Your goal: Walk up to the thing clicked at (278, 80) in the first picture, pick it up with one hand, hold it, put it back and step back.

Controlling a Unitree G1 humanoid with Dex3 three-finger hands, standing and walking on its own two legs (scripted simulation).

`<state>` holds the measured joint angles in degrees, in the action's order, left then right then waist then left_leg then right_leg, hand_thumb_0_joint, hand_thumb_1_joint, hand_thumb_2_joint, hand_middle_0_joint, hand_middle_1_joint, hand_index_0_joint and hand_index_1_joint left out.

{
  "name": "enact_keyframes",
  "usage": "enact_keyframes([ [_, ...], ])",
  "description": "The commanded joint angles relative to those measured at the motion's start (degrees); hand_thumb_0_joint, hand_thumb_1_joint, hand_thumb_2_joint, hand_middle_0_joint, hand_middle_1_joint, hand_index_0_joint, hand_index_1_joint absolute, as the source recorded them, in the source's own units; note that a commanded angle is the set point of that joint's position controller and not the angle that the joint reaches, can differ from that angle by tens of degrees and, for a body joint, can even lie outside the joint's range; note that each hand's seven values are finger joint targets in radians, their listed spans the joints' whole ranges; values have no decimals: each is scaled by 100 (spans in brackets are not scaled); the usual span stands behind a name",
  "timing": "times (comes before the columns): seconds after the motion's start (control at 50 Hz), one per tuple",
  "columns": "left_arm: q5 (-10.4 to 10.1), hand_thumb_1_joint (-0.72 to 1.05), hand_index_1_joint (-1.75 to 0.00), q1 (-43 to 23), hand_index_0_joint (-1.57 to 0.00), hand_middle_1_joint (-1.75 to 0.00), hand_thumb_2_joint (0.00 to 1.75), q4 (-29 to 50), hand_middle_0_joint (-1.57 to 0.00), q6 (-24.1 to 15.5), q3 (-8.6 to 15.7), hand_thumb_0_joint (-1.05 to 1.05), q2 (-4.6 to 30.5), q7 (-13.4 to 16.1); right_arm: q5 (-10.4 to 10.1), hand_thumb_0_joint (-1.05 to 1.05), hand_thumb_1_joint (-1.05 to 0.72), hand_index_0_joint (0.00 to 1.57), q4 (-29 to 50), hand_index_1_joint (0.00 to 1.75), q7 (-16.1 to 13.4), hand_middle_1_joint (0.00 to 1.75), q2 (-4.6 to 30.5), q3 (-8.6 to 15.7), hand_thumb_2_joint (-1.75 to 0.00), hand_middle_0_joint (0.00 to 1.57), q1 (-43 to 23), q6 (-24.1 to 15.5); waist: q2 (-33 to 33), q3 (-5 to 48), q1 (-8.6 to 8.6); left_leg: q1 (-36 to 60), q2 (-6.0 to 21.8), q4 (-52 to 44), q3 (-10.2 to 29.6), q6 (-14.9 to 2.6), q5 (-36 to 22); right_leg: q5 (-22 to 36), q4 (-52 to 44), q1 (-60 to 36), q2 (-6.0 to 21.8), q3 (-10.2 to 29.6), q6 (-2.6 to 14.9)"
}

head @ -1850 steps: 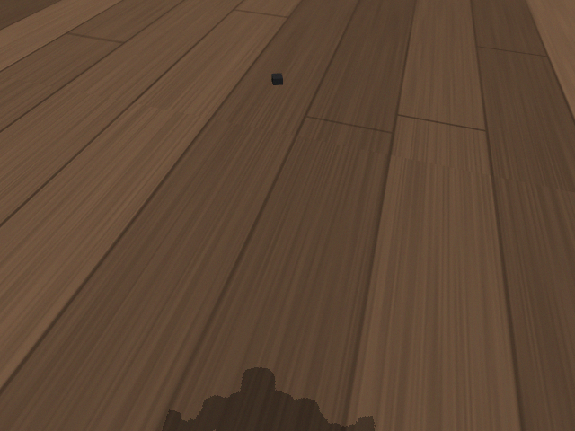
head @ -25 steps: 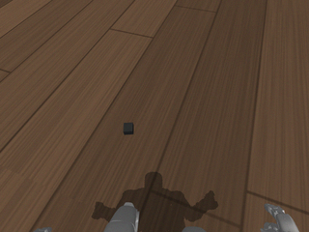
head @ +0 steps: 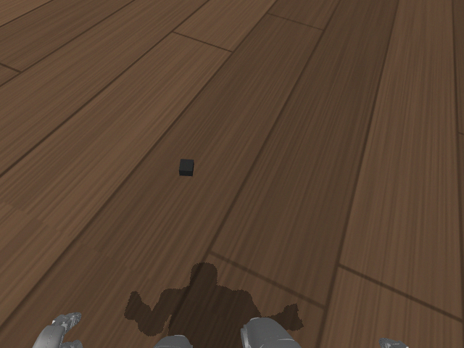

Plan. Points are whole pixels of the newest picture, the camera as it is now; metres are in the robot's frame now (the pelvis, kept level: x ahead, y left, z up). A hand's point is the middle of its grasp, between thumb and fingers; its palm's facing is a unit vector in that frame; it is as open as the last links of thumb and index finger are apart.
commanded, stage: step back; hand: left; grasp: from above
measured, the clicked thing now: (186, 167) +0.97 +0.19 -0.74
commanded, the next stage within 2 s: stand in 1.30 s
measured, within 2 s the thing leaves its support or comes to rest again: neither
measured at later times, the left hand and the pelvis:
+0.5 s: hand out of the picture -0.06 +0.25 -0.13, palm faces +0.03 -0.89 -0.45, open 7.3 cm; pelvis -0.11 -0.03 -0.01, yaw +2 degrees
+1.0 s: hand out of the picture -0.02 +0.21 -0.13, palm faces +0.05 -0.91 -0.41, open 7.3 cm; pelvis -0.08 -0.06 +0.00, yaw +2 degrees
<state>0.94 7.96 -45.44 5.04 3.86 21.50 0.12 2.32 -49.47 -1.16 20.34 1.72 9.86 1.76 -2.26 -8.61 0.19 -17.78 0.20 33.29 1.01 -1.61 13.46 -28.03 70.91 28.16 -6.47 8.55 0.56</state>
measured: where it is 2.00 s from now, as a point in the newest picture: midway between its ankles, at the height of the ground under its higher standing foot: outside the picture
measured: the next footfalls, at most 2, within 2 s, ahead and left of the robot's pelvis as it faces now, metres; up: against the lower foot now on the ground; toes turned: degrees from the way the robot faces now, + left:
right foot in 0.18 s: -0.08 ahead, -0.16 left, +0.00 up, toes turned -1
left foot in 0.50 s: -0.06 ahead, +0.10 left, +0.00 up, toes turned -1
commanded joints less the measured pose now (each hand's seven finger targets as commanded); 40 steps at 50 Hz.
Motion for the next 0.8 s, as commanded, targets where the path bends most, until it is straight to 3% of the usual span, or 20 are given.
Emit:
enact_keyframes([
  [0.0,23,90,-30,338,-20,-30,90,256,-20,-213,369,0,1071,88,11,0,-90,20,572,30,-59,30,1396,449,-90,20,-304,-115,1027,783,30,748,1124,-1048,998,-1097,-980,64,-647,17,197,-119,-252],
  [0.08,8,90,-30,359,-20,-30,90,94,-20,-489,255,0,1042,81,9,0,-90,20,452,30,13,30,1511,487,-90,20,-78,-54,1497,1520,-253,1695,1180,-634,883,-1095,-393,-134,-3315,-636,605,-611,-253],
  [0.14,73,90,-30,1079,-20,-30,90,-557,-20,-591,285,0,1020,97,-43,0,-90,20,404,30,78,30,1701,520,-90,20,-276,117,1369,1526,78,740,1001,-176,614,-819,68,876,-5225,-1927,422,-1086,29],
  [0.16,151,90,-30,1153,-20,-30,90,-684,-20,-611,361,0,1249,106,-63,0,-90,20,463,30,84,30,1445,440,-90,20,-376,126,776,1289,135,-224,707,367,403,-536,693,876,-5070,-2264,630,-444,177],
  [0.18,244,90,-30,1151,-20,-30,90,-616,-20,-620,484,0,1661,113,-96,0,-90,20,611,30,94,30,1100,331,-90,20,-443,93,-522,952,223,-1575,21,1240,170,-126,1564,-220,-5373,-2292,1640,1292,509],
  [0.2,246,90,-30,568,-20,-30,90,-309,-20,-574,582,0,2346,127,-83,0,-90,20,708,30,16,30,1194,411,-90,20,-885,87,-1116,513,515,-1202,-225,1861,768,196,1978,-1472,-5915,-387,2920,2677,1326],
  [0.22,254,90,-30,-37,-20,-30,90,-133,-20,-579,581,0,2362,143,-86,0,-90,20,559,30,14,30,1559,547,-90,20,-771,86,-1117,-59,303,-717,41,2672,1036,250,1729,-1981,-6168,641,3222,2972,1560],
  [0.26,201,90,-30,-468,-20,-30,90,-69,-20,-676,397,0,1637,144,-159,0,-90,20,220,30,81,30,1472,493,-90,20,-410,28,-176,-162,-86,-858,-263,2590,1022,201,1017,-97,-5428,-184,2150,1041,1016],
  [0.3,144,90,-30,-22,-20,-30,90,-319,-20,-705,385,0,1367,134,-150,0,-90,20,90,30,66,30,1099,341,-90,20,-122,-64,-453,300,-30,-1003,-377,2259,749,201,852,1386,-4987,-1179,1592,186,681],
  [0.4,199,90,-30,558,-20,-30,90,-390,-20,-732,493,0,1620,74,-31,0,-90,20,113,30,158,30,1164,347,-90,20,-381,-215,-1095,418,451,-1220,-56,749,253,320,1404,-42,-5106,-2249,1945,646,918],
  [0.44,153,90,-30,502,-20,-30,90,-336,-20,-683,470,0,1649,46,-15,0,-90,20,18,30,177,30,1188,381,-90,20,-289,-287,-1090,533,380,-554,-45,75,-22,271,1573,256,-5008,-1916,2136,648,1017],
  [0.48,110,90,-30,324,-20,-30,90,-282,-20,-610,340,0,1513,14,-22,0,-90,20,-234,30,165,30,1160,445,-90,20,191,-366,-702,735,85,747,-276,-1186,-219,141,645,851,-4329,-1390,1852,166,764],
  [0.5,107,90,-30,385,-20,-30,90,-272,-20,-604,236,0,1228,14,11,0,-90,20,-326,30,148,30,1268,524,-90,20,371,-394,-221,921,-1,1473,-152,-1168,190,43,394,1218,-3703,-907,1638,-149,557],
  [0.54,-6,90,-30,-11,-20,-30,90,-200,-20,-634,191,0,987,27,19,0,-90,20,-355,30,134,30,2091,690,-90,20,674,-407,1338,847,-242,1615,1736,-1974,3189,-1001,2434,-355,-2077,581,576,-1183,120],
  [0.56,72,90,-30,-194,-20,-30,90,-229,-20,-656,312,0,1459,42,-30,0,-90,20,-327,30,164,30,2249,754,-90,20,590,-397,1081,509,-318,801,2029,-2150,3390,-1450,2937,-571,-1631,290,932,-591,169],
  [0.58,45,90,-30,-35,-20,-30,90,-272,-20,-678,323,0,1522,11,2,0,-90,20,-255,30,172,30,2086,714,-90,20,378,-377,978,261,-156,475,1933,-2071,3038,-1472,2884,-585,-1663,104,996,-524,174],
  [0.64,46,90,-30,249,-20,-30,90,-466,-20,-738,299,0,1305,-77,23,0,-90,20,-178,30,178,30,1610,557,-90,20,181,-411,984,153,-43,386,1200,-1846,1865,-975,1998,50,-2318,-51,957,-771,124],
  [0.7,39,90,-30,263,-20,-30,90,-546,-20,-765,296,0,1114,-85,-1,0,-90,20,-174,30,201,30,1634,569,-90,20,154,-373,1310,426,-123,296,1140,-1627,1596,-888,1258,325,-3033,-715,710,-1094,50],
  [0.76,62,90,-30,909,-20,-30,90,-877,-20,-871,293,0,1002,31,-109,0,-90,20,-80,30,193,30,1206,395,-90,20,-319,-249,988,829,389,-432,666,-265,642,-447,511,1391,-4629,-2415,512,-1261,78],
  [0.78,110,90,-30,1070,-20,-30,90,-934,-20,-901,379,0,1242,85,-150,0,-90,20,-34,30,164,30,834,269,-90,20,-168,-243,242,979,464,-908,259,670,379,-201,545,1231,-4952,-2894,1020,-327,152],
])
